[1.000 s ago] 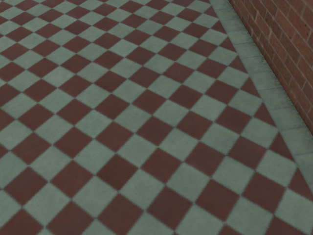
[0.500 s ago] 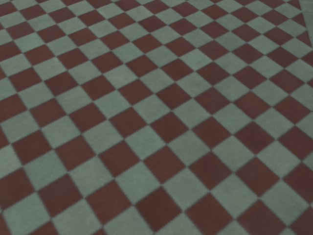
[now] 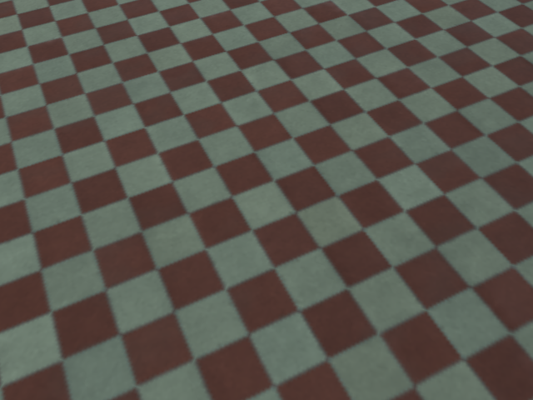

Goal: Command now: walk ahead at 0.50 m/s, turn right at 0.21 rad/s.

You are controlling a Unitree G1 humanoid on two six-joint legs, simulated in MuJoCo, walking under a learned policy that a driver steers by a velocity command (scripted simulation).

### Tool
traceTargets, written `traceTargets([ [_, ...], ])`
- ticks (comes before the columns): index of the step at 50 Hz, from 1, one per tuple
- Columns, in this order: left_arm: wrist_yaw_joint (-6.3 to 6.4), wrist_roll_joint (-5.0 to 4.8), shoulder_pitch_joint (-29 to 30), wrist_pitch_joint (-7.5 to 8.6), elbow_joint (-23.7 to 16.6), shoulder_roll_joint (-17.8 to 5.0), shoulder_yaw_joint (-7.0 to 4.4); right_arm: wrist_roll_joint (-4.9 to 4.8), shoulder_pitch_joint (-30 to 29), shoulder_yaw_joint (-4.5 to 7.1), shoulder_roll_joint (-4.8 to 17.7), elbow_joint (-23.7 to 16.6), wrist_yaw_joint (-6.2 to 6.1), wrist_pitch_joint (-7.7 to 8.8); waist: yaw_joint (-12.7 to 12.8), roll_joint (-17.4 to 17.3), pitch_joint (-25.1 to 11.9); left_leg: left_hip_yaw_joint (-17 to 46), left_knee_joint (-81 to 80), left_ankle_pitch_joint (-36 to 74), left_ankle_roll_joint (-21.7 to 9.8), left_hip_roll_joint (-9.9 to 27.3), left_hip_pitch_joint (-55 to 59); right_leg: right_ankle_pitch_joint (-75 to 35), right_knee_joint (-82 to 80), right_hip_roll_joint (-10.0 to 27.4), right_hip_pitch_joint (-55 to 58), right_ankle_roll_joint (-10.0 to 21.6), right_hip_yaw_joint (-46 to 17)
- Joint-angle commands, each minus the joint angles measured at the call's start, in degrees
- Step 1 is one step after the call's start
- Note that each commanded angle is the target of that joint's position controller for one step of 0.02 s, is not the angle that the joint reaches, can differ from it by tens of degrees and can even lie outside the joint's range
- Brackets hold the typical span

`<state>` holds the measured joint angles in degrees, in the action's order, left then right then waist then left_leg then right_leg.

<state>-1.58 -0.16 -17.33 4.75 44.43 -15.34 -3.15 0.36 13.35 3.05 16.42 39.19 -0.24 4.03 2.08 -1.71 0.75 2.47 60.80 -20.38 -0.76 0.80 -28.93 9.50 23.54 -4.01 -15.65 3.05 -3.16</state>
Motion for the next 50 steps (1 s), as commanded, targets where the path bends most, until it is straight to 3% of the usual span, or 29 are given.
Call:
traceTargets([
  [1,0.95,-0.67,1.8,0.42,-3.9,-8.6,-1.96,0.49,-2.4,0.66,3.0,-5.2,0.06,1.43,-1.4,7.7,-1.9,0.6,-10.8,2.8,1.7,2.1,-5.8,-6.6,-11.4,13.2,5.6,11.4,-17.1],
  [3,1.56,-1.07,0.8,-0.05,-3.4,-10.3,-2.6,0.29,-6.4,-0.12,1.6,-5.8,0.37,1.69,-0.3,7.2,-1.5,-0.1,-19.3,9.9,2.6,1.0,-1.5,-7.4,-11.5,12.0,2.5,10.6,-14.4],
  [7,1.99,-1.54,-3.5,-1.21,-2.1,-10.6,-2.81,-0.8,-12.2,0.11,2.9,-6.9,1.03,2.32,1.8,7.2,-1.2,0.7,-28.6,18.9,3.5,-1.5,4.4,-4.8,-9.6,11.9,1.9,9.0,-15.6],
  [9,2.13,-1.65,-4.5,-1.68,-1.9,-10.6,-2.87,-1.1,-13.1,0.68,4.1,-7.3,1.13,2.72,1.3,7.6,-1.2,1.4,-32.0,17.9,2.8,-1.9,7.3,-1.8,-7.4,12.4,3.0,8.0,-18.2],
  [11,2.25,-1.62,-3.8,-2.03,-2.3,-9.8,-2.76,-1.15,-9.8,1.54,5.3,-6.5,0.93,3.05,-1.4,8.0,-2.0,1.1,-35.6,17.0,1.2,-1.5,14.5,-0.1,-3.5,11.3,2.1,6.1,-19.4],
  [12,2.23,-1.33,-3.3,-1.96,-2.7,-8.2,-2.32,-0.84,-5.5,2.26,6.5,-5.6,0.53,3.12,-3.7,7.9,-3.8,1.7,-36.6,15.8,-0.3,0.3,21.5,-0.5,1.0,9.2,-0.2,4.5,-18.3],
  [13,2.06,-0.67,-2.0,-1.6,-4.0,-4.9,-1.21,0.05,2.6,3.23,9.6,-4.8,-0.1,3.13,-7.7,3.2,-9.6,9.3,-36.4,12.4,-3.8,8.8,33.2,3.3,14.7,5.9,-6.2,2.1,-13.9],
  [14,2.15,-1.46,-7.7,-0.78,-5.9,-1.2,0.05,0.62,8.1,4.55,14.7,-3.3,-0.25,2.02,-6.6,-12.9,-16.7,30.0,-39.9,2.9,-12.2,21.7,48.2,20.5,31.7,-0.4,-22.0,-1.0,-5.2],
  [15,2.35,-2.37,-7.7,-0.64,-5.8,-6.0,-0.79,-0.15,9.3,4.17,11.7,-2.1,0.18,1.59,-7.0,-13.9,-14.1,40.1,-43.4,-9.4,-14.3,24.1,46.9,24.2,42.1,3.2,-31.0,-1.9,-4.5],
  [16,2.34,-2.23,-3.7,-0.94,-5.7,-9.1,-1.75,-0.45,7.3,3.13,8.1,-2.4,0.17,1.6,-7.6,-8.1,-7.4,33.5,-44.3,-9.7,-12.4,21.5,41.4,19.3,46.3,5.3,-33.2,-2.1,-5.1],
  [17,2.29,-1.68,-1.4,-1.34,-5.9,-8.9,-1.9,-0.2,4.5,2.45,6.3,-2.5,0.22,1.54,-6.6,-5.0,-4.0,26.2,-45.0,-3.3,-10.8,18.8,36.0,15.1,46.8,6.8,-32.1,-2.5,-4.0],
  [18,2.1,-1.24,-0.1,-1.62,-6.3,-8.2,-1.99,0.04,2.0,1.9,4.6,-2.2,0.36,1.47,-5.4,-4.4,-1.4,20.8,-46.4,2.6,-10.2,16.5,31.4,12.1,45.2,8.0,-31.0,-2.9,-3.7],
  [20,1.49,-1.45,0.8,-2.4,-7.1,-6.3,-1.88,0.41,-0.5,1.68,3.7,-1.6,0.41,1.7,-3.3,-6.0,0.8,13.0,-49.3,10.2,-9.3,14.2,24.7,8.9,42.6,10.1,-27.3,-3.3,-3.1],
  [24,0.76,-0.93,4.6,-3.01,-9.2,-3.9,-1.05,0.1,-0.3,2.73,6.3,0.5,0.22,2.32,-2.9,-3.2,1.1,3.9,-51.9,20.8,-10.5,14.3,23.1,1.7,34.9,10.9,-27.0,-4.7,-1.9],
  [27,-0.31,-1.01,8.9,-2.63,-10.3,-3.2,-0.4,-0.16,0.0,3.15,8.1,1.7,-0.05,2.02,-4.2,-2.1,1.4,-2.6,-52.0,23.7,-9.2,13.1,23.3,-7.5,24.5,10.4,-23.9,-4.1,0.1],
  [32,-1.75,-1.2,16.3,-2.66,-13.5,-4.3,-0.46,-1.58,3.3,3.99,11.1,4.2,-0.15,1.02,-5.9,-1.6,3.3,-7.7,-50.2,26.3,-6.8,15.0,28.6,-7.6,14.6,8.7,-21.2,-1.0,3.5],
  [34,-2.01,-0.89,15.8,-2.88,-14.3,-5.8,-1.2,-2.01,3.6,4.46,12.6,4.6,-0.31,0.3,-4.5,-2.5,2.0,-10.0,-44.6,40.5,-5.6,15.4,31.5,-1.9,12.9,6.1,-17.2,1.2,6.3],
  [35,-1.92,-0.69,12.8,-3.11,-14.0,-7.2,-2.02,-2.22,3.7,4.73,13.6,4.6,-0.52,-0.13,-2.3,-3.4,-0.5,-11.4,-38.6,50.6,-4.8,14.9,32.0,0.8,12.5,3.7,-11.8,2.5,8.2],
  [36,-1.61,-0.79,4.8,-3.34,-12.0,-9.5,-3.48,-2.37,3.3,4.57,13.4,4.5,-0.76,-0.59,2.4,-2.6,-4.8,-13.6,-27.8,55.9,-3.4,13.3,29.4,-1.2,9.5,1.0,-0.6,4.5,9.5],
  [37,-0.64,-1.07,-5.4,-3.85,-9.4,-13.3,-5.46,-1.48,4.5,3.71,11.5,4.0,-1.07,-0.48,6.8,0.3,-10.0,-14.2,-12.7,47.5,-1.2,11.2,18.4,-3.0,9.0,1.9,16.5,6.9,4.9],
  [38,0.24,-1.7,-5.7,-3.85,-9.4,-20.6,-6.52,1.43,9.5,1.01,3.3,0.7,-0.43,0.48,1.1,17.2,-14.1,-12.8,9.5,-4.9,2.8,1.6,-7.7,1.7,5.8,17.8,36.1,16.2,-25.3],
  [39,-0.06,-1.45,-7.5,-2.91,-11.6,-18.2,-5.45,-0.13,6.2,0.75,6.1,-0.4,0.27,2.57,4.2,14.1,-25.3,1.5,19.2,-14.7,2.8,-2.5,-15.0,13.1,-4.5,24.0,41.2,21.8,-46.7],
  [40,-0.33,-0.87,-6.2,-2.11,-10.7,-14.2,-4.33,-2.55,0.2,1.83,10.0,-1.8,0.77,3.6,5.6,9.2,-17.7,3.4,19.3,-9.2,1.7,0.6,-20.2,11.9,-6.1,22.1,37.1,18.3,-39.1],
  [41,-0.22,-0.96,-3.6,-1.67,-10.5,-12.7,-3.84,-2.44,-1.6,1.31,9.2,-2.3,0.66,4.21,3.8,6.5,-11.4,2.6,14.8,-4.3,0.9,2.8,-19.6,8.1,-6.2,19.6,28.9,16.3,-31.9],
  [42,-0.05,-0.74,0.6,-1.59,-11.0,-11.0,-3.24,-0.94,-1.8,1.36,8.9,-1.7,0.17,4.31,1.2,3.1,-7.6,2.6,9.8,-1.2,1.1,4.7,-15.9,1.8,-6.3,17.4,20.4,14.6,-26.6],
  [43,0.1,-0.07,3.4,-1.5,-11.9,-9.7,-2.69,-0.05,-1.0,1.81,9.5,-1.4,-0.01,3.83,-1.2,3.9,-5.9,3.0,6.4,0.7,1.3,5.9,-11.3,-4.8,-7.2,15.7,13.9,14.0,-22.8],
  [45,0.45,0.39,5.6,-1.23,-11.8,-8.2,-2.12,0.1,1.6,1.67,8.4,-0.1,0.29,2.39,-3.3,4.6,-5.3,1.9,2.8,2.6,2.4,6.7,-7.0,-11.7,-9.3,15.2,7.9,14.3,-18.7],
  [47,0.8,0.3,4.5,-0.64,-10.2,-8.5,-1.98,0.16,1.2,1.0,6.4,0.5,0.34,1.33,-3.2,4.3,-3.8,0.4,-1.5,6.8,3.7,6.9,-6.4,-16.9,-11.0,14.5,4.5,14.1,-13.3],
  [50,1.27,0.34,2.7,-0.28,-8.0,-9.2,-1.9,-0.18,-3.9,0.13,4.6,-0.3,0.63,0.97,-1.1,4.7,-1.1,-0.2,-11.5,19.5,3.8,7.1,-7.2,-15.8,-12.8,12.5,3.6,11.6,-6.9],
])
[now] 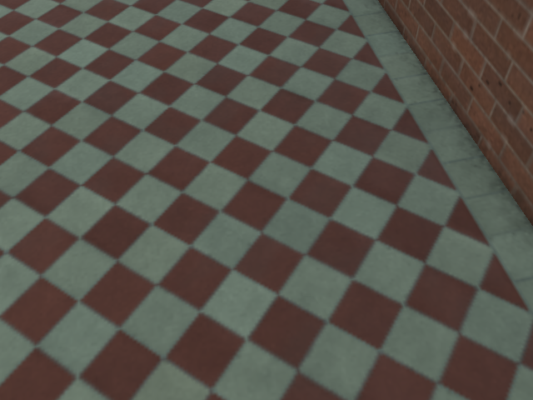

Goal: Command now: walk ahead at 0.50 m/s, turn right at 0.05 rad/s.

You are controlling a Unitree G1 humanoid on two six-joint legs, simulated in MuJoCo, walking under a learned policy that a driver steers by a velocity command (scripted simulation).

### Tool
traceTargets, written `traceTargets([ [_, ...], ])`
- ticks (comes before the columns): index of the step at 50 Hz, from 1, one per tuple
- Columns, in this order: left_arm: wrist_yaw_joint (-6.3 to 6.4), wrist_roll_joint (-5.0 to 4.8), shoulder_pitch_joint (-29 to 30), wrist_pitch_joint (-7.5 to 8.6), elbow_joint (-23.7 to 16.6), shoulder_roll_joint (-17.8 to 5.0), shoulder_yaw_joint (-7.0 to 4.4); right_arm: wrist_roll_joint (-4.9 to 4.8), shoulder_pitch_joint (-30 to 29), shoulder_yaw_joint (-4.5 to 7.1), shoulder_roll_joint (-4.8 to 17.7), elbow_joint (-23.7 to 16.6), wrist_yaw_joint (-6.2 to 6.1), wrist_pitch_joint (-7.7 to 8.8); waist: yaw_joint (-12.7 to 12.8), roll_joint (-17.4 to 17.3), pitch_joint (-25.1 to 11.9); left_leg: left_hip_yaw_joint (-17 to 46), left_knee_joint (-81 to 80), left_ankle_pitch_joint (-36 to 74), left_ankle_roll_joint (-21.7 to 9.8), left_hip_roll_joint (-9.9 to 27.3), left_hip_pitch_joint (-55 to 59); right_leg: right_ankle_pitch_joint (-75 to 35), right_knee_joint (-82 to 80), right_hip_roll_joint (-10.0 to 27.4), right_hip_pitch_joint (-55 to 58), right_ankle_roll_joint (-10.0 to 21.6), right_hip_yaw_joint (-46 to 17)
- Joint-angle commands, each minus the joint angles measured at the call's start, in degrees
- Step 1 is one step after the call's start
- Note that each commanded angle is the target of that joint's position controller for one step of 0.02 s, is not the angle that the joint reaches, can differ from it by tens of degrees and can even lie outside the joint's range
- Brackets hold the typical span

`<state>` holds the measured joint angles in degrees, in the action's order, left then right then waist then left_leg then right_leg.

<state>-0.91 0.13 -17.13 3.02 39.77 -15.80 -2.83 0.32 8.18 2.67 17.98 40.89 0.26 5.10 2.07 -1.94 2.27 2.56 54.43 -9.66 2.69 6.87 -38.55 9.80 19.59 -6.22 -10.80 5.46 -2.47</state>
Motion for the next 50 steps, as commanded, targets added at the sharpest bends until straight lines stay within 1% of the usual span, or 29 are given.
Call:
traceTargets([
  [1,0.63,0.05,2.0,1.52,-2.8,-8.7,-2.11,-0.43,-0.4,0.35,2.8,-2.1,0.37,-0.01,-0.2,4.9,-1.9,-0.6,-8.8,12.8,-0.1,0.6,3.0,-14.1,-9.4,14.2,-1.1,8.2,-6.0],
  [5,0.44,-0.13,-1.2,1.88,0.2,-10.0,-2.26,-1.57,-6.4,0.0,2.5,-3.8,1.49,0.32,2.8,4.6,1.0,-1.2,-18.1,19.6,-1.9,-1.2,2.9,-8.6,-11.0,16.4,3.5,6.8,-3.9],
  [10,0.74,-0.44,-3.2,0.64,3.2,-10.7,-2.83,-1.58,-9.5,0.04,2.8,-6.5,3.3,0.36,3.2,4.4,2.2,-1.4,-22.4,8.9,-5.5,-3.6,-2.3,-18.9,-6.1,20.4,16.2,5.1,-1.5],
  [12,1.28,-0.48,-1.7,-0.01,2.9,-11.8,-3.13,-1.19,-5.6,0.75,4.1,-6.3,3.51,0.17,0.6,6.1,-1.5,-4.6,-22.6,3.5,-7.4,-6.7,4.7,-37.8,0.5,19.8,17.7,3.3,0.8],
  [13,1.68,-0.45,-0.7,-0.5,2.5,-12.1,-3.16,-0.98,0.0,1.81,5.8,-5.1,3.26,-0.02,-2.7,6.3,-5.4,-6.8,-23.4,3.1,-8.7,-9.2,12.9,-48.1,8.4,18.4,17.0,2.1,2.8],
  [14,2.27,-0.28,-0.4,-0.76,2.0,-11.4,-2.76,-1.02,8.2,3.34,8.7,-3.4,2.73,-0.21,-6.9,5.1,-10.4,-5.2,-24.3,6.4,-10.8,-9.5,26.1,-48.5,20.0,16.2,11.0,0.0,5.3],
  [15,2.44,0.73,-4.3,0.19,-0.5,-7.9,-1.39,-0.59,15.7,5.03,15.0,-3.0,2.02,-0.49,-7.5,-4.1,-18.6,16.3,-23.5,7.5,-18.8,3.8,48.7,-27.9,41.5,10.9,-9.2,-3.9,7.5],
  [16,1.58,1.35,-5.7,1.76,-0.4,-4.4,0.05,-1.92,16.8,4.61,13.6,-2.7,2.06,-0.53,-6.5,-13.4,-24.6,42.0,-32.6,0.4,-26.7,12.4,61.1,20.2,56.9,0.3,-26.1,-6.7,1.3],
  [17,0.38,-0.52,-1.9,3.44,-1.3,-9.2,-0.93,-1.94,16.7,3.38,9.7,-2.8,1.84,-0.82,-8.7,-7.7,-21.7,39.6,-35.2,-7.8,-23.7,11.2,60.8,19.8,60.0,4.4,-32.9,-5.6,-5.5],
  [18,-0.11,-1.96,3.3,4.36,-3.1,-9.4,-0.79,-1.44,14.1,3.12,8.5,-3.5,1.5,-1.01,-8.6,-3.9,-14.6,32.2,-36.0,-7.5,-21.5,9.2,53.8,15.9,57.9,6.9,-34.8,-4.9,-4.4],
  [19,-0.02,-1.15,5.7,4.82,-3.8,-8.8,-0.62,-1.05,10.8,2.91,8.0,-4.0,1.37,-1.17,-6.6,1.4,-8.6,27.1,-37.3,-2.8,-20.1,7.1,44.7,12.7,52.0,9.0,-34.0,-4.8,-3.4],
  [20,0.38,0.19,6.2,4.58,-3.8,-9.3,-1.12,-0.68,8.3,2.4,6.6,-4.7,1.17,-1.14,-4.7,2.1,-6.2,23.4,-38.5,2.8,-19.4,5.3,38.4,10.5,47.0,10.7,-30.7,-5.1,-3.3],
  [21,0.45,0.6,5.2,4.08,-3.9,-9.0,-1.24,-0.27,6.8,2.24,6.5,-5.6,0.99,-1.28,-3.0,0.4,-5.0,22.1,-39.8,6.7,-19.6,4.0,34.0,9.5,45.0,11.0,-27.6,-5.8,-3.1],
  [24,0.9,0.96,3.6,2.66,-3.5,-7.2,-0.82,-0.64,5.9,2.57,7.3,-5.5,0.28,-1.21,-1.2,-1.0,-3.7,17.3,-41.6,13.3,-20.3,2.1,26.5,7.4,37.6,11.0,-24.7,-8.5,-1.3],
  [27,1.02,1.06,9.7,2.54,-4.8,-5.1,0.04,-1.21,7.2,3.16,8.8,-4.5,-0.59,-1.51,-3.1,-1.4,-2.3,12.5,-41.5,12.3,-17.6,-1.5,21.9,-5.2,24.7,9.4,-21.6,-10.1,-0.4],
  [29,0.69,0.64,14.1,2.95,-5.5,-4.4,0.34,-1.46,9.2,3.26,8.9,-3.7,-0.98,-2.0,-5.1,-2.1,-2.3,12.0,-40.5,9.3,-15.8,-2.7,20.8,-12.7,17.1,7.3,-17.8,-10.3,-0.1],
  [31,0.29,-0.08,16.9,3.35,-6.2,-5.0,0.11,-1.78,11.5,3.39,9.1,-2.7,-1.15,-2.43,-6.2,-2.5,-2.5,14.4,-39.0,6.5,-15.1,-2.0,22.5,-14.7,13.1,6.1,-16.0,-10.0,-0.8],
  [34,-0.18,-0.5,17.5,3.96,-6.5,-7.1,-0.88,-1.93,12.6,3.37,8.4,-2.2,-1.35,-3.02,-5.5,-3.7,-2.8,20.0,-34.3,3.6,-13.8,0.0,28.2,-10.4,8.7,5.8,-14.7,-8.4,-2.9],
  [36,-0.11,-0.66,13.4,4.42,-5.5,-8.3,-1.77,-1.71,11.4,3.37,7.9,-2.5,-1.33,-3.34,-2.7,-5.2,-3.5,22.0,-30.1,4.7,-12.4,-0.1,29.1,-7.0,6.4,5.9,-9.1,-6.2,-2.1],
  [37,0.25,-0.23,8.6,4.64,-4.5,-9.6,-2.6,-1.47,11.1,2.78,6.1,-2.9,-1.18,-3.27,-0.2,-4.7,-6.5,20.4,-24.7,6.3,-10.7,-2.5,27.5,-6.6,5.1,7.4,-0.9,-4.2,-2.4],
  [38,0.8,0.74,0.6,4.78,-4.0,-12.5,-3.49,-0.77,11.1,1.51,2.7,-3.9,-0.91,-2.99,3.3,0.5,-13.8,15.9,-10.1,0.6,-8.6,-5.8,21.6,-3.3,6.1,16.4,12.8,-0.5,-10.5],
  [39,0.71,1.23,-4.8,3.83,-1.8,-17.0,-4.73,-2.15,18.6,0.38,-0.5,-5.6,-0.89,-2.47,0.6,18.9,-21.1,7.5,8.2,-22.3,-4.8,-13.5,2.1,9.4,1.9,28.9,30.8,8.8,-35.7],
  [40,0.34,-0.21,-4.6,3.5,-2.1,-12.3,-3.89,-2.55,18.4,1.26,5.0,-4.5,-1.06,-2.36,1.7,16.1,-18.1,8.0,16.6,-23.4,-3.9,-8.9,-5.6,22.1,-1.4,30.5,29.5,8.8,-42.8],
  [41,0.59,-0.28,-2.4,3.2,-2.6,-9.1,-2.99,-2.27,12.6,2.27,8.2,-4.9,-1.04,-2.65,3.3,10.4,-10.8,7.4,19.3,-18.1,-3.4,-7.0,-7.6,21.3,-2.3,27.9,23.2,6.3,-34.3],
  [42,0.7,0.26,0.3,2.86,-2.8,-8.1,-2.51,-1.68,9.4,2.4,8.0,-5.6,-1.12,-2.93,2.6,6.8,-6.8,5.5,18.9,-14.0,-3.0,-5.2,-6.3,13.7,-2.8,25.5,16.9,4.8,-26.7],
  [43,0.76,0.44,2.0,2.65,-2.3,-6.8,-2.1,-1.21,7.3,2.54,7.3,-6.3,-0.92,-2.92,1.7,6.3,-3.6,5.3,16.5,-11.2,-2.7,-3.8,-5.5,7.0,-4.1,23.3,11.9,4.5,-21.3],
  [44,0.91,0.77,2.9,2.7,-2.0,-6.0,-1.75,-1.52,7.3,2.62,6.3,-6.6,-0.54,-3.11,0.4,7.9,-2.5,5.0,15.0,-9.5,-2.7,-2.3,-3.2,2.9,-5.4,21.7,8.5,3.9,-16.8],
  [46,0.66,0.45,2.8,3.13,-0.7,-5.4,-1.65,-1.9,7.8,2.06,3.5,-6.6,-0.2,-3.48,-0.5,8.7,-1.8,3.8,11.9,-8.8,-2.6,-1.8,-0.7,-0.9,-7.9,20.0,5.0,4.7,-12.1],
  [50,0.25,-0.05,2.0,3.52,1.9,-8.2,-2.51,-1.04,3.7,0.86,1.0,-7.7,0.17,-3.24,-0.7,6.2,-0.8,3.1,-0.2,-2.7,-2.1,-1.4,-1.3,-9.0,-10.8,20.6,4.6,6.9,-6.1],
])
Over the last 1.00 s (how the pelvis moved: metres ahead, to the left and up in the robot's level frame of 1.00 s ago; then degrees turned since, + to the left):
0.48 -0.13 0.00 -31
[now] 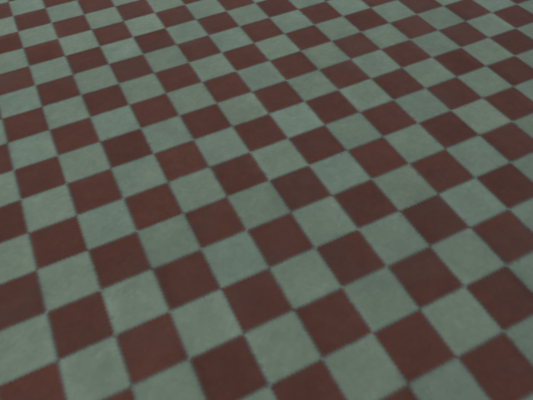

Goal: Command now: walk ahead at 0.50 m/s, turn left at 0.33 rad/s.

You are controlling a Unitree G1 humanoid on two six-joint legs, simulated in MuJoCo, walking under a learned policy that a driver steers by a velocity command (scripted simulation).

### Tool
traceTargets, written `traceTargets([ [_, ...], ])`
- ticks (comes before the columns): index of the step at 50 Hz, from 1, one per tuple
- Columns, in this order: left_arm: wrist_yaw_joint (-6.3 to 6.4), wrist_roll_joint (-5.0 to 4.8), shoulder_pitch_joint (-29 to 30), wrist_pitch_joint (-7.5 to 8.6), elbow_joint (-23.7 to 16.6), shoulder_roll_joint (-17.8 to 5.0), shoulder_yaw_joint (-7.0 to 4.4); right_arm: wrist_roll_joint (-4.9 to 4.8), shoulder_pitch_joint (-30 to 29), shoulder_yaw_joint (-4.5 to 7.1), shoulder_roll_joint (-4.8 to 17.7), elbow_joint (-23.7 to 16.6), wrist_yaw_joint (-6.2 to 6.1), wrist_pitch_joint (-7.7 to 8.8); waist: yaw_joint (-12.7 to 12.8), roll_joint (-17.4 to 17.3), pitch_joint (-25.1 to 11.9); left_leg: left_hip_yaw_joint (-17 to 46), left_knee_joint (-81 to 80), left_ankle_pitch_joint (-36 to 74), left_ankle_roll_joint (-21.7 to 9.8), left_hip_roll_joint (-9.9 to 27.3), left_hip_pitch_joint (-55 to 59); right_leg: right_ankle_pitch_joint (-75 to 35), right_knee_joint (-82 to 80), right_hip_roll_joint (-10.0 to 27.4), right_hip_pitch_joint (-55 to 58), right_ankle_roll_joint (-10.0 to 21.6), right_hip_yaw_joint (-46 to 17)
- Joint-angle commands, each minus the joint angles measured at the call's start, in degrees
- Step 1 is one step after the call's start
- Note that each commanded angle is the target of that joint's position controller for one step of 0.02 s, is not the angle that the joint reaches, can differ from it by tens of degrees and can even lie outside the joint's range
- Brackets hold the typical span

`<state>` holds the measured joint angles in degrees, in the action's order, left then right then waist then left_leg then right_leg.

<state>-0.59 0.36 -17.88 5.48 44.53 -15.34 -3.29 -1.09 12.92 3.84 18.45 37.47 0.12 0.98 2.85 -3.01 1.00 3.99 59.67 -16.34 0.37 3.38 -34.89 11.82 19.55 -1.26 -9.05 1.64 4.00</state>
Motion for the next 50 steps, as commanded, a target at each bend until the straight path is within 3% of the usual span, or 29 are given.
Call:
traceTargets([
  [1,-0.09,-0.49,2.9,0.91,-2.5,-9.1,-2.12,0.44,-2.4,-0.54,0.3,-4.3,0.63,1.18,-1.2,7.0,0.6,0.9,-9.2,7.1,0.2,2.1,-4.2,-12.5,-10.9,15.1,3.0,10.5,-10.6],
  [4,-0.02,-1.32,1.3,0.27,-0.8,-10.5,-2.28,0.35,-8.0,-1.15,-0.2,-5.2,1.61,2.18,0.6,6.7,1.4,-2.4,-19.5,14.3,-0.2,1.2,0.1,-14.3,-10.8,13.7,2.8,9.2,-6.2],
  [8,0.01,-2.22,-2.6,-0.87,2.2,-12.3,-2.65,-0.11,-13.0,-0.86,1.1,-7.1,2.29,2.56,1.3,7.6,2.5,-3.8,-26.1,12.2,-2.2,-0.1,2.2,-16.8,-9.0,16.5,7.9,8.0,-6.4],
  [10,0.26,-2.53,-2.2,-1.55,2.9,-13.3,-2.83,0.25,-10.2,-0.03,2.8,-6.7,2.3,2.63,-1.6,8.3,0.7,-5.5,-29.3,9.7,-4.2,-2.1,8.5,-27.5,-3.9,16.7,9.8,6.6,-5.1],
  [11,0.37,-2.75,-2.0,-1.82,3.3,-12.8,-2.51,0.64,-4.2,1.06,4.4,-4.8,2.0,2.64,-5.2,7.6,-2.9,-6.7,-31.8,11.2,-5.6,-3.7,18.8,-35.2,3.7,14.7,7.8,5.3,-3.3],
  [12,0.49,-2.2,-2.4,-1.74,3.2,-11.0,-1.64,0.86,4.6,2.58,7.4,-2.4,1.35,2.48,-9.4,6.6,-8.5,-4.9,-30.9,12.3,-7.2,-2.2,32.9,-33.1,14.9,11.9,1.2,3.4,-1.6],
  [13,0.16,-0.63,-5.3,-1.03,0.9,-5.5,0.37,2.31,12.8,3.89,13.4,-1.7,0.4,2.11,-10.6,-4.6,-18.3,16.3,-30.3,10.0,-14.0,14.0,55.1,-10.4,37.5,5.7,-18.8,-0.4,0.5],
  [14,0.04,-1.03,-7.3,-0.08,1.4,-4.2,1.03,1.71,14.0,3.43,12.6,-1.4,0.44,1.99,-9.8,-10.9,-24.4,35.3,-39.0,1.7,-18.1,21.0,58.4,22.5,49.2,0.0,-28.6,-1.2,-7.7],
  [15,-0.16,-2.85,-2.6,0.14,1.0,-9.8,-0.8,1.34,11.7,2.21,8.6,-1.0,0.58,2.3,-10.4,-5.5,-16.2,29.4,-40.9,-3.1,-15.5,18.9,51.8,20.3,54.0,3.0,-33.9,-0.7,-10.9],
  [16,-0.17,-3.29,0.7,0.16,-0.2,-10.2,-1.02,0.92,7.9,1.54,6.8,-0.8,0.7,2.6,-8.7,-4.7,-9.1,21.2,-42.5,-1.6,-13.6,16.8,44.0,14.8,52.5,5.5,-35.2,-0.2,-9.4],
  [17,0.12,-2.53,2.0,-0.16,-0.1,-9.4,-1.07,1.02,4.2,0.93,4.7,-0.7,0.93,2.93,-6.8,-2.9,-5.4,15.7,-44.6,1.3,-12.5,14.2,37.3,10.2,49.8,7.4,-33.4,-0.5,-8.7],
  [18,0.31,-2.02,1.1,-0.89,0.4,-8.8,-1.34,1.3,1.6,0.56,3.0,-0.6,1.14,3.46,-4.7,-4.0,-2.9,10.8,-46.9,4.7,-11.6,12.1,31.9,6.4,47.5,8.8,-30.3,-0.9,-9.0],
  [19,0.35,-2.11,-0.7,-1.74,1.1,-7.6,-1.29,1.66,0.0,0.55,2.3,-0.3,1.23,4.07,-3.1,-5.0,-2.5,7.6,-48.9,7.1,-11.2,11.2,28.4,3.8,47.0,9.5,-26.9,-1.4,-9.3],
  [21,0.51,-2.23,-1.3,-3.0,1.5,-5.4,-1.08,1.96,-0.9,0.82,2.0,1.0,1.13,5.2,-1.9,-3.2,-1.2,2.5,-51.3,13.3,-11.6,10.8,25.7,0.6,46.3,9.3,-26.2,-2.2,-9.6],
  [24,0.59,-1.91,2.5,-3.45,0.1,-4.7,-1.15,2.48,0.3,1.35,2.9,3.1,0.4,5.7,-2.3,-1.0,0.9,-3.4,-52.4,19.2,-11.4,10.7,27.0,-6.4,39.9,8.9,-30.5,-3.0,-11.3],
  [28,-0.88,-1.46,9.2,-2.91,-2.0,-3.2,-0.4,1.99,1.4,1.81,4.7,4.7,-0.5,5.32,-4.4,0.3,2.9,-10.2,-53.6,20.5,-9.9,9.9,28.7,-16.6,26.0,7.8,-29.1,-2.3,-7.5],
  [33,-2.69,-1.46,17.2,-2.89,-6.4,-2.9,0.16,0.67,5.8,2.7,6.8,7.7,-1.0,3.46,-7.0,1.5,5.5,-13.5,-50.5,25.8,-9.0,13.0,38.8,-12.7,17.7,6.8,-32.3,0.5,-3.7],
  [36,-3.4,-1.53,15.6,-3.15,-7.9,-4.8,-0.84,0.14,5.0,3.29,8.9,7.8,-1.55,1.99,-4.4,-1.0,2.0,-15.7,-41.4,49.7,-7.3,13.3,42.7,-4.3,16.8,2.6,-25.8,3.5,1.1],
  [37,-3.34,-1.64,11.6,-3.35,-7.4,-6.3,-1.71,0.03,4.4,3.45,9.6,7.7,-1.82,1.45,-1.9,-2.1,-0.9,-16.3,-34.8,58.3,-6.6,12.9,42.7,-1.3,17.2,0.3,-20.2,4.8,2.7],
  [38,-2.93,-1.79,4.1,-3.44,-5.8,-8.8,-3.18,-0.19,3.4,3.4,9.9,7.4,-2.02,1.03,2.5,-1.7,-4.9,-17.4,-24.2,60.2,-5.2,11.4,39.5,-2.3,14.6,-2.1,-9.5,6.7,3.1],
  [39,-1.89,-1.8,-5.4,-3.88,-3.6,-12.8,-5.21,0.15,3.4,2.87,9.0,6.8,-2.3,1.31,7.1,1.5,-9.9,-17.6,-8.9,48.5,-2.7,8.9,28.4,-4.7,11.6,-0.8,7.5,9.4,-2.6],
  [40,-1.02,-2.38,-6.2,-3.91,-3.3,-19.5,-6.47,2.62,9.2,0.15,0.2,3.9,-1.28,2.72,1.0,17.6,-14.2,-15.0,13.0,-6.2,1.6,-2.0,0.8,0.8,9.3,14.8,28.8,19.8,-32.9],
  [41,-1.19,-1.87,-7.1,-3.02,-5.3,-16.6,-5.3,0.89,5.3,-0.16,2.3,3.1,-0.45,5.27,3.5,12.6,-23.4,-0.4,22.0,-18.3,1.4,-6.6,-7.4,8.7,-0.9,20.6,34.6,24.6,-53.3],
  [42,-1.28,-1.25,-5.5,-2.3,-5.0,-12.9,-4.25,-1.45,-1.3,0.76,5.7,1.3,0.19,6.77,5.1,8.9,-16.0,2.2,21.3,-13.3,-0.2,-3.1,-12.4,5.6,-3.0,19.2,30.4,20.8,-45.3],
  [43,-1.21,-1.46,-2.4,-1.84,-5.2,-11.2,-3.78,-1.34,-2.9,0.43,5.2,0.7,0.08,7.55,2.9,5.3,-10.3,1.8,16.1,-8.3,-1.3,-0.5,-11.5,1.2,-2.8,16.6,22.3,18.6,-38.0],
  [44,-1.12,-1.57,1.6,-1.74,-5.8,-9.2,-3.17,0.22,-3.2,0.67,5.2,1.3,-0.34,7.67,0.2,2.9,-6.2,1.4,10.7,-5.6,-1.0,1.4,-8.2,-5.3,-3.1,14.3,13.8,16.9,-32.1],
  [45,-0.82,-0.91,4.1,-1.64,-6.8,-7.6,-2.58,1.12,-2.2,1.16,5.9,1.6,-0.46,7.16,-1.9,4.0,-5.0,1.7,7.6,-3.6,-0.6,2.6,-3.8,-10.6,-4.2,12.6,8.1,16.3,-28.5],
  [47,-0.39,-0.79,5.3,-1.6,-7.7,-7.9,-2.59,1.72,-0.7,1.26,5.1,1.7,-0.33,5.78,-3.7,4.4,-3.9,1.0,3.2,-2.0,1.0,2.9,-0.2,-15.6,-6.1,11.1,2.2,16.4,-25.6],
  [50,0.72,-1.12,3.5,-1.63,-7.1,-10.3,-3.22,2.06,-4.7,0.38,2.6,0.4,-0.46,4.62,-3.1,4.6,-1.5,-1.0,-7.2,4.7,3.6,1.8,0.6,-18.7,-7.1,8.8,-4.1,15.4,-20.4],
])
Over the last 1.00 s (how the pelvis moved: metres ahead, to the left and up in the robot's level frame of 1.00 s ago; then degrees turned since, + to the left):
0.57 0.12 0.00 30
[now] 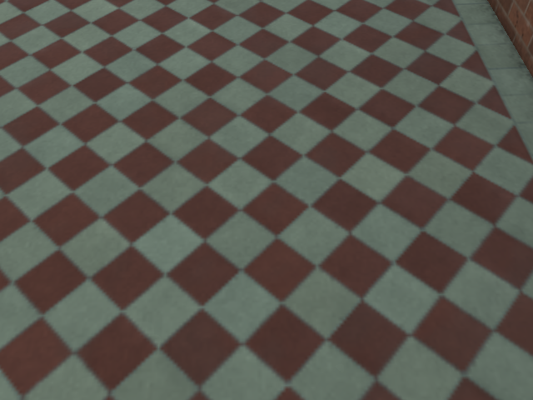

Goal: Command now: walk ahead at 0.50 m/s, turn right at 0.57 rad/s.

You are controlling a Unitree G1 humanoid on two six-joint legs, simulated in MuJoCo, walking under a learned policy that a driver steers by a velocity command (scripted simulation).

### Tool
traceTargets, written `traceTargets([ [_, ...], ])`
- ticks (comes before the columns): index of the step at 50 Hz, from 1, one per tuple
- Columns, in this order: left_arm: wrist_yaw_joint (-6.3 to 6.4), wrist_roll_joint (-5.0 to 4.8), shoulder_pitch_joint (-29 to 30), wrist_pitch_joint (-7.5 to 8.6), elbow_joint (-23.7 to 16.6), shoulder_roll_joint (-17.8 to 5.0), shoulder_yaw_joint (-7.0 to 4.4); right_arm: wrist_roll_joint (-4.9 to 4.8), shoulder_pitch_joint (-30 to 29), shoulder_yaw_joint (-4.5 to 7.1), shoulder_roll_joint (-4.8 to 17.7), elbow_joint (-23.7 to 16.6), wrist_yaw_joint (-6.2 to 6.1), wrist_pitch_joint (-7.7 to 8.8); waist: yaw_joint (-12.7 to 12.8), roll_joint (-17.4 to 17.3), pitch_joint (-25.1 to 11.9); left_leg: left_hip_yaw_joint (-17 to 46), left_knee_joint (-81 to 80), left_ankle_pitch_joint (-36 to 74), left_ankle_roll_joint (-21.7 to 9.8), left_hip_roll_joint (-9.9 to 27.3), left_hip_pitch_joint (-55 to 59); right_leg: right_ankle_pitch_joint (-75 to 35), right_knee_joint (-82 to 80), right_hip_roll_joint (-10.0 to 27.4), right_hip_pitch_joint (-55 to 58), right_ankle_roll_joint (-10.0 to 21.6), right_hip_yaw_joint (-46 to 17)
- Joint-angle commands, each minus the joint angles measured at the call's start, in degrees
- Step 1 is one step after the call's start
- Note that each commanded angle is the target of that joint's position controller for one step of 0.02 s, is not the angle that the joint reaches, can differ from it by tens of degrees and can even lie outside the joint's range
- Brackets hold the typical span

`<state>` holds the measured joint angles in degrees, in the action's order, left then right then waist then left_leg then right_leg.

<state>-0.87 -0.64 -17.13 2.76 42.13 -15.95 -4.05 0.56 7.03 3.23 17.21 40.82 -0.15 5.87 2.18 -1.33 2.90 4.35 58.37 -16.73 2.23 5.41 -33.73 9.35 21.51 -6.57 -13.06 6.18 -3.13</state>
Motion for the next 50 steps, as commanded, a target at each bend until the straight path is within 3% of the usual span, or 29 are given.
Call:
traceTargets([
  [1,1.3,-0.28,2.2,0.92,-4.5,-10.0,-2.58,0.42,-1.2,0.66,3.1,-3.6,-0.13,-0.3,-1.5,3.5,-2.9,-1.6,-10.9,9.7,2.1,-1.0,0.5,-14.6,-8.9,12.6,-1.5,9.6,-11.8],
  [4,1.78,-0.55,-0.3,0.25,-3.7,-10.2,-2.67,-0.22,-7.3,0.13,2.3,-4.9,0.5,0.1,1.3,5.5,-2.6,-2.2,-22.9,20.6,2.4,-4.1,5.5,-7.9,-7.8,10.6,-3.5,6.8,-10.9],
  [7,1.87,-1.01,-2.9,-0.21,-2.7,-9.9,-2.7,-1.05,-10.0,0.65,4.0,-6.0,1.14,0.67,2.1,6.3,-2.6,-0.2,-28.0,20.8,1.6,-5.1,6.9,-3.1,-4.5,12.5,0.1,5.9,-15.5],
  [10,2.13,-0.76,-2.5,-0.61,-2.8,-9.6,-2.79,-1.22,-7.5,1.68,6.3,-5.6,1.52,1.49,0.0,8.2,-3.1,0.7,-30.4,14.4,-0.8,-5.1,9.8,-2.7,0.9,14.4,4.3,4.5,-20.6],
  [11,2.11,-0.56,-1.7,-0.74,-2.9,-8.7,-2.51,-1.11,-3.5,2.11,6.7,-4.3,1.46,1.76,-2.2,8.7,-4.2,-0.6,-32.1,14.3,-2.1,-5.1,14.2,-4.6,3.6,13.8,4.5,3.6,-20.0],
  [12,1.96,-0.19,-2.1,-0.61,-3.0,-6.3,-1.67,-0.35,2.1,2.87,8.1,-3.0,1.19,2.09,-4.6,7.8,-8.0,-0.1,-32.7,14.0,-4.2,-3.4,23.2,-7.7,10.7,11.0,3.2,1.9,-17.6],
  [13,1.8,0.78,-3.6,-0.48,-3.7,-2.9,-0.31,0.54,10.2,3.46,10.8,-2.2,0.85,2.18,-7.3,1.1,-15.9,9.8,-32.2,10.1,-7.7,6.0,37.1,1.2,26.6,7.3,-3.0,-0.3,-12.8],
  [14,1.67,-1.35,-12.9,0.15,-4.2,-0.1,0.53,0.69,15.4,4.81,15.7,1.0,1.41,1.37,-3.5,-19.2,-20.9,38.2,-38.9,-4.0,-18.1,17.2,52.8,23.9,44.8,-0.5,-23.3,-4.3,-6.3],
  [15,1.92,-1.96,-11.3,0.27,-2.6,-6.2,-0.33,-0.96,14.5,3.67,10.1,0.5,1.84,1.24,-5.4,-12.1,-16.6,43.3,-42.6,-19.0,-17.3,17.1,50.7,22.9,51.4,3.7,-30.5,-4.8,-8.6],
  [16,1.89,-1.49,-3.9,0.23,-3.6,-9.2,-1.12,-1.1,11.6,2.7,6.7,0.0,1.66,1.0,-6.9,-6.5,-9.3,34.2,-43.2,-16.9,-14.9,14.5,43.9,17.6,52.5,5.5,-32.0,-4.7,-7.8],
  [17,2.05,-0.66,0.3,0.22,-4.6,-8.7,-1.03,-0.34,8.6,2.14,5.9,-0.5,1.62,0.63,-6.1,-2.4,-5.9,27.1,-43.5,-9.5,-13.6,12.0,37.5,14.0,51.1,7.3,-30.3,-4.7,-5.7],
  [18,1.9,0.15,2.7,0.54,-5.5,-7.9,-1.01,-0.05,7.1,1.74,4.8,0.0,1.58,0.41,-5.3,-2.0,-3.1,22.3,-44.4,-2.8,-13.9,10.0,32.8,11.4,47.9,8.7,-29.6,-4.7,-5.5],
  [19,1.52,0.07,2.5,0.71,-5.6,-6.8,-0.96,0.33,6.5,1.3,4.0,0.3,1.38,0.49,-3.8,-3.6,-2.8,18.5,-45.4,2.1,-13.4,8.3,29.9,9.6,45.2,10.3,-26.7,-4.5,-5.0],
  [21,1.09,-0.16,1.5,0.72,-5.3,-4.8,-0.51,-0.24,7.2,1.08,3.4,1.2,1.28,0.69,-3.0,-5.1,-3.4,14.2,-47.0,7.9,-14.0,6.7,28.3,8.9,40.7,11.2,-24.6,-4.9,-2.9],
  [24,0.82,0.41,6.1,0.86,-7.0,-2.8,0.52,-1.01,8.7,1.79,6.5,2.6,0.94,0.61,-3.8,-3.6,-2.2,10.3,-49.5,13.5,-15.5,7.4,27.4,4.4,30.9,12.2,-25.7,-6.1,-0.8],
  [26,0.45,0.35,9.5,1.2,-7.6,-2.0,1.05,-1.2,9.6,2.01,7.7,3.3,0.74,0.18,-4.9,-3.2,-1.9,6.8,-50.2,15.4,-14.8,6.5,27.0,-1.9,23.5,12.1,-24.0,-6.4,0.2],
  [31,-0.55,-0.41,17.2,1.77,-9.4,-2.5,1.22,-1.95,14.3,1.92,8.8,6.1,0.73,-0.85,-7.4,-3.2,-0.5,2.9,-49.0,17.7,-13.1,6.6,28.2,-10.0,12.3,9.8,-18.7,-6.4,2.3],
  [34,-1.15,-0.49,19.0,2.25,-10.5,-3.8,0.76,-2.3,15.8,2.0,9.4,7.5,0.53,-1.84,-6.4,-3.5,0.4,4.7,-46.0,20.7,-12.0,8.6,31.4,-6.0,8.3,8.8,-16.5,-4.5,2.0],
  [36,-0.89,-0.11,11.5,2.61,-8.5,-6.3,-0.68,-2.47,14.4,2.08,10.3,7.5,0.22,-2.4,-1.2,-3.3,-3.5,3.3,-37.6,31.8,-10.1,6.8,30.3,-5.3,4.3,6.9,-3.9,-2.6,3.5],
  [37,-0.29,0.41,3.1,2.59,-6.3,-9.2,-2.09,-1.99,14.1,1.43,8.7,7.0,0.18,-2.3,2.7,-2.1,-9.4,1.2,-27.2,32.1,-8.3,3.7,25.2,-6.3,5.0,8.9,9.6,-0.8,1.9],
  [38,0.57,1.3,-7.6,2.19,-5.0,-14.2,-3.31,-0.01,13.8,-0.24,4.2,4.9,0.17,-1.93,6.4,6.6,-19.2,-1.9,-7.9,12.5,-5.6,-1.1,13.0,-7.9,7.0,22.1,26.6,2.9,-11.7],
  [39,0.19,1.45,-8.1,1.62,-4.2,-15.6,-3.32,-1.54,20.7,-1.31,0.4,4.5,0.23,-0.99,2.8,20.4,-25.0,-0.6,7.2,-17.2,-3.6,-7.4,-3.9,5.3,-0.3,31.7,36.6,9.9,-34.1],
  [40,0.1,0.87,-6.6,1.63,-4.3,-10.0,-2.01,-2.83,16.9,0.41,7.0,5.3,0.21,-0.76,4.4,12.2,-18.3,3.4,13.0,-15.4,-3.6,-4.4,-9.1,12.5,-3.2,29.3,30.9,8.1,-32.5],
  [41,0.13,0.43,-3.1,1.83,-4.2,-7.8,-1.19,-3.27,12.7,1.1,8.4,4.1,0.3,-0.7,3.6,10.1,-11.1,2.5,12.9,-9.8,-3.9,-2.3,-10.9,11.0,-4.6,27.4,24.1,6.2,-24.0],
  [42,-0.06,0.65,0.5,2.09,-4.2,-6.3,-0.65,-2.84,11.1,1.09,7.4,4.1,0.07,-1.0,1.6,7.1,-7.8,1.6,11.3,-5.3,-3.5,-0.2,-8.7,6.3,-6.5,24.8,17.5,5.1,-18.4],
  [43,-0.28,0.88,3.2,2.43,-4.0,-4.8,-0.33,-2.2,10.6,1.31,6.7,4.1,0.0,-1.52,0.1,7.2,-5.1,1.6,8.9,-2.1,-3.1,1.0,-7.0,2.3,-8.5,22.9,12.7,4.7,-13.7],
  [45,-0.3,1.4,5.4,3.39,-3.1,-4.0,-0.43,-2.39,12.3,1.14,4.1,4.5,0.12,-2.86,-2.2,7.9,-3.8,1.6,7.6,1.5,-2.4,2.3,-2.4,-3.4,-11.8,21.3,7.0,4.4,-7.5],
  [50,0.64,1.68,4.7,4.1,0.0,-6.0,-1.39,-1.93,7.3,1.01,2.3,2.1,0.48,-3.98,-2.5,4.6,-0.9,2.5,-1.7,11.9,-1.1,2.3,-6.6,-13.1,-14.4,21.1,6.7,4.8,2.8],
])
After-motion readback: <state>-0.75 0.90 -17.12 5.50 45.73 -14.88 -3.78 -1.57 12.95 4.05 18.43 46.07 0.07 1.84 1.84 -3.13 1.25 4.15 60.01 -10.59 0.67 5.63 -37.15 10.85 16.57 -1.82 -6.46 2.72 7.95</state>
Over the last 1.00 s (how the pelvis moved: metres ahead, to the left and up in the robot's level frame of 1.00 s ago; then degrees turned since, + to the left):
0.54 -0.02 0.00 -21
